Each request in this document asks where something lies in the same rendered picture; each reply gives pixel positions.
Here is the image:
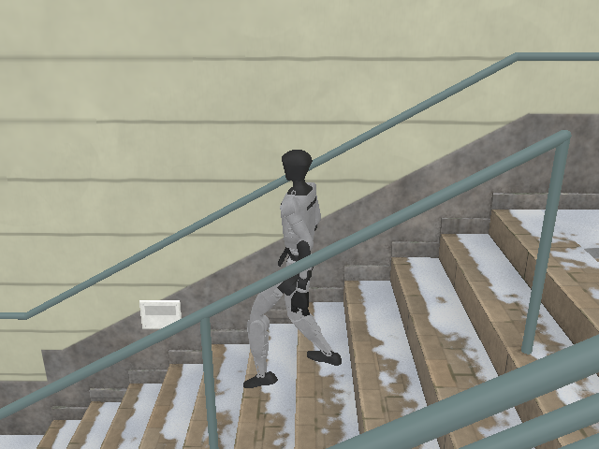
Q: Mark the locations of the stairs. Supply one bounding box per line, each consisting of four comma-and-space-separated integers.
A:
37, 210, 599, 449

